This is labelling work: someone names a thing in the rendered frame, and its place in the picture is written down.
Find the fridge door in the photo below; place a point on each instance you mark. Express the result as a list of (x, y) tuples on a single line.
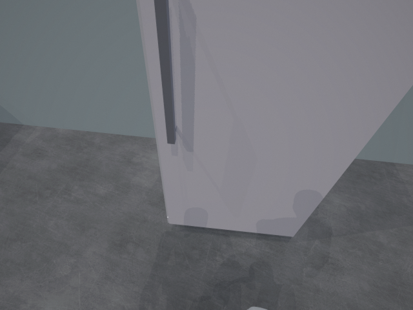
[(273, 100)]

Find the handle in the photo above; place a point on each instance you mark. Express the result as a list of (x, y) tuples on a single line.
[(165, 57)]

